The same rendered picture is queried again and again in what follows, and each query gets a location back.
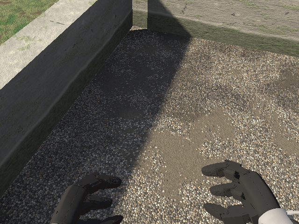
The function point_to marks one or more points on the right robot hand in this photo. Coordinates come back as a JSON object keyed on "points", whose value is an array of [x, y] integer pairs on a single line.
{"points": [[247, 187]]}

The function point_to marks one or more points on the left robot hand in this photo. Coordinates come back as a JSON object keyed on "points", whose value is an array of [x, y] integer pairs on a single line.
{"points": [[77, 201]]}

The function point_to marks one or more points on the robot right forearm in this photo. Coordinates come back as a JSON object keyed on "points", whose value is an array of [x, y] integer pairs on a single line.
{"points": [[276, 216]]}

